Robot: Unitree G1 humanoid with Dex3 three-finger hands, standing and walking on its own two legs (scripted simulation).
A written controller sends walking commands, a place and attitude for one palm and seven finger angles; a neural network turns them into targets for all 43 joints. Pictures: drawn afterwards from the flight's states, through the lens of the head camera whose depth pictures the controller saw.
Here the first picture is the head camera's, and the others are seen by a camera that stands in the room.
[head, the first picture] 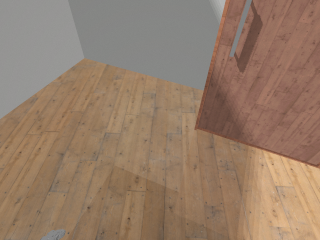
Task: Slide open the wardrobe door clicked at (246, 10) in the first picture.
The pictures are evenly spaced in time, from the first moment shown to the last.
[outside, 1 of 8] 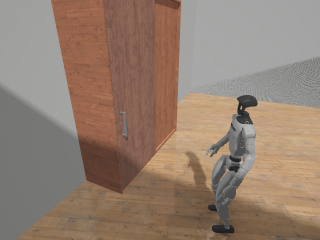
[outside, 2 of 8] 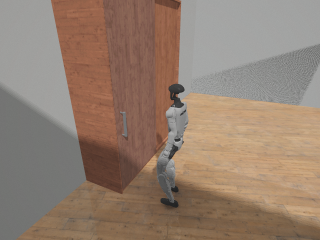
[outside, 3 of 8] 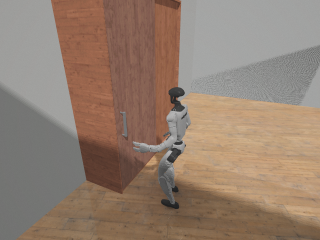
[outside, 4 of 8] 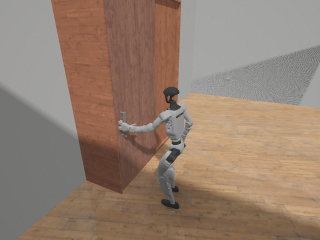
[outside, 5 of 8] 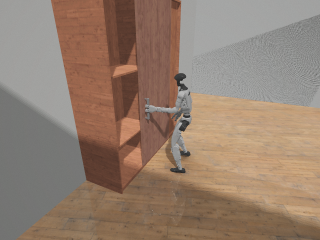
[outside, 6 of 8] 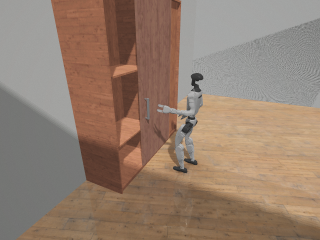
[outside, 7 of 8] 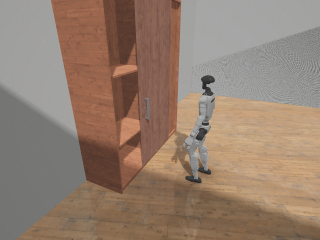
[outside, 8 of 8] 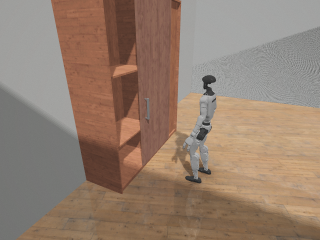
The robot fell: no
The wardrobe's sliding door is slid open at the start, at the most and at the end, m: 0.00 0.50 0.49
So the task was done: yes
